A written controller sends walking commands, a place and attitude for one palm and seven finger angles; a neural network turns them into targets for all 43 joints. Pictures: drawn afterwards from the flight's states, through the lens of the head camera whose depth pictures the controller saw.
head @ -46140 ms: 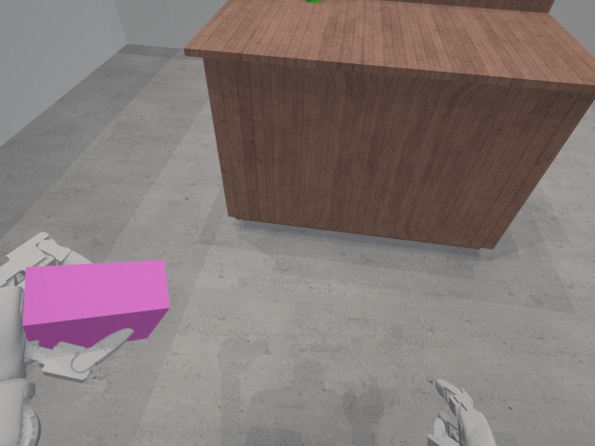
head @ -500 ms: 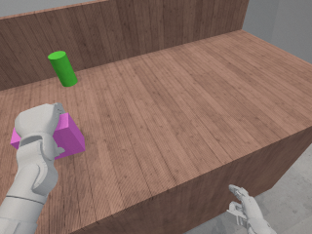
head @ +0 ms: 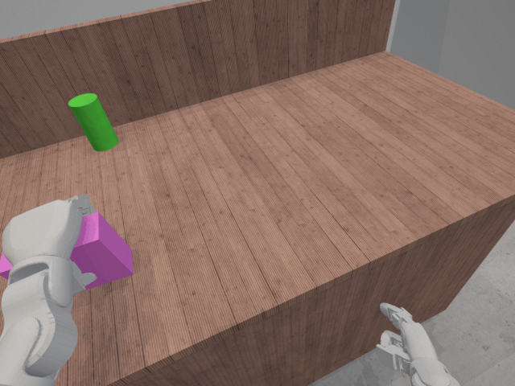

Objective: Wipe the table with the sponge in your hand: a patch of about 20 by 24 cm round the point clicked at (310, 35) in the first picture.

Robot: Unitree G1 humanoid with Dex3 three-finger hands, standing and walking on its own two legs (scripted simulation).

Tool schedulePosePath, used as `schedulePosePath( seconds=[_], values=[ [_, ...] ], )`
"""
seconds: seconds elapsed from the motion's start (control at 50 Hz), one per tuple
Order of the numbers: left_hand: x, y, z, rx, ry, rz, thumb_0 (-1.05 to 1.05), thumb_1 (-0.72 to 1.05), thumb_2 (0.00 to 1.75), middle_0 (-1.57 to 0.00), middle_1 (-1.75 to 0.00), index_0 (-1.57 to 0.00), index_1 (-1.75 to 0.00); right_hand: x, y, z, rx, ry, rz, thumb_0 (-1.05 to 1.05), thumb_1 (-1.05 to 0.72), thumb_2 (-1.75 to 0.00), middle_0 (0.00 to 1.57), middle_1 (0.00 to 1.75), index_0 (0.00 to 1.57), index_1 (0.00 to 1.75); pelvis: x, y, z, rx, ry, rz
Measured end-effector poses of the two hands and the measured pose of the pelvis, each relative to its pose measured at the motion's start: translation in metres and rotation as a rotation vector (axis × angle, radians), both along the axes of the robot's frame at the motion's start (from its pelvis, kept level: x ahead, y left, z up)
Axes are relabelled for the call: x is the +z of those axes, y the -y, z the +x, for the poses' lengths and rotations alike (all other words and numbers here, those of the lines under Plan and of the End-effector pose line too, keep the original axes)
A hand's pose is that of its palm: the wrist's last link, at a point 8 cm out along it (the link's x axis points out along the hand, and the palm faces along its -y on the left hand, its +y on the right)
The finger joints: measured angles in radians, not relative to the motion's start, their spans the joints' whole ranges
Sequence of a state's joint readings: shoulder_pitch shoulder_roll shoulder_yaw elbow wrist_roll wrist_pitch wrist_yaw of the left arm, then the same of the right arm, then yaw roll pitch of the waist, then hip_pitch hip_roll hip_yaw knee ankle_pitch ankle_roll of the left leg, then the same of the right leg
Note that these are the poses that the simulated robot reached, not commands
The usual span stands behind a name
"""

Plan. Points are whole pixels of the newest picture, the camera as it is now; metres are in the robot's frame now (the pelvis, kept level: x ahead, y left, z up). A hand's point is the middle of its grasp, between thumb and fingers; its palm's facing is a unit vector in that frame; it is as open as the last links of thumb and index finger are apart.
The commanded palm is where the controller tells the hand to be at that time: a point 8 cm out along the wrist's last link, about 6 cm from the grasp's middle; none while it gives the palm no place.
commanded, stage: wipe back along the first lane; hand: left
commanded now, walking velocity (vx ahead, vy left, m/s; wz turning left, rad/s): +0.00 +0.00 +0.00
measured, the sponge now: (80, 264) +0.24 +0.31 +0.09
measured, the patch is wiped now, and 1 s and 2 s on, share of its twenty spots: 0.95 0.95 0.95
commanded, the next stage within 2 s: lift the sponge slowly off the table in 0.48 s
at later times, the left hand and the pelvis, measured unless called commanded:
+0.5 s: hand (69, 272) +0.21 +0.29 +0.13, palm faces +0.22 -0.12 -0.97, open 9.3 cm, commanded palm +0.15 +0.26 +0.15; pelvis +0.00 +0.01 +0.00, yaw +0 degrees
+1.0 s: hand (74, 276) +0.20 +0.27 +0.14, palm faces +0.23 -0.19 -0.95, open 9.3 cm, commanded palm +0.15 +0.26 +0.19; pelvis +0.00 +0.00 +0.00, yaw +0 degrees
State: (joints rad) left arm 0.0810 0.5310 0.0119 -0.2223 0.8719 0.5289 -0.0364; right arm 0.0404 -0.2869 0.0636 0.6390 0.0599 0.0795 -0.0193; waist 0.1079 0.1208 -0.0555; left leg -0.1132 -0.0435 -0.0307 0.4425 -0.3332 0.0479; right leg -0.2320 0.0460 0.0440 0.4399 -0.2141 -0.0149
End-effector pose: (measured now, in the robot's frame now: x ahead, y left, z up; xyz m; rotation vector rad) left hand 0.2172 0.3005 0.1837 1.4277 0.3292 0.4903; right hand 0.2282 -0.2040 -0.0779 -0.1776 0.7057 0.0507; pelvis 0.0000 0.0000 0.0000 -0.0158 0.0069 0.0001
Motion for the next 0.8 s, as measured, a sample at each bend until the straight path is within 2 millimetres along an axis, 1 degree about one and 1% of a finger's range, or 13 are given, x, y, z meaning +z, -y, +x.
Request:
schedulePosePath(
  seconds=[0.32, 0.44, 0.6, 0.8],
  values=[
    [0.0, 0.011, -0.032, 0.002, 0.066, -0.04, 0.03, -0.43, 1.09, -0.73, -1.45, -0.78, -1.43, 0.01, -0.015, 0.008, 0.027, 0.041, 0.017, 0.01, -0.91, -0.9, 0.2, 0.3, 0.2, 0.3, -0.001, -0.004, -0.003, -0.002, 0.019, -0.002],
    [-0.001, 0.014, -0.038, 0.006, 0.087, -0.052, 0.03, -0.43, 1.09, -0.73, -1.45, -0.78, -1.43, 0.01, -0.019, 0.008, 0.029, 0.038, 0.018, 0.01, -0.91, -0.89, 0.2, 0.3, 0.19, 0.3, 0.0, -0.006, -0.003, 0.0, 0.026, -0.003],
    [-0.001, 0.023, -0.046, -0.01, 0.105, -0.065, 0.04, -0.43, 1.09, -0.73, -1.45, -0.79, -1.43, 0.009, -0.022, 0.008, 0.039, 0.029, 0.028, 0.01, -0.91, -0.9, 0.2, 0.3, 0.19, 0.3, 0.0, -0.008, -0.002, -0.003, 0.03, -0.004],
    [0.001, 0.023, -0.047, 0.009, 0.112, -0.093, 0.03, -0.44, 1.09, -0.73, -1.45, -0.79, -1.43, 0.008, -0.025, 0.011, 0.054, 0.017, 0.019, 0.01, -0.91, -0.89, 0.2, 0.3, 0.2, 0.3, 0.0, -0.005, 0.0, -0.002, 0.039, -0.003]
  ],
)
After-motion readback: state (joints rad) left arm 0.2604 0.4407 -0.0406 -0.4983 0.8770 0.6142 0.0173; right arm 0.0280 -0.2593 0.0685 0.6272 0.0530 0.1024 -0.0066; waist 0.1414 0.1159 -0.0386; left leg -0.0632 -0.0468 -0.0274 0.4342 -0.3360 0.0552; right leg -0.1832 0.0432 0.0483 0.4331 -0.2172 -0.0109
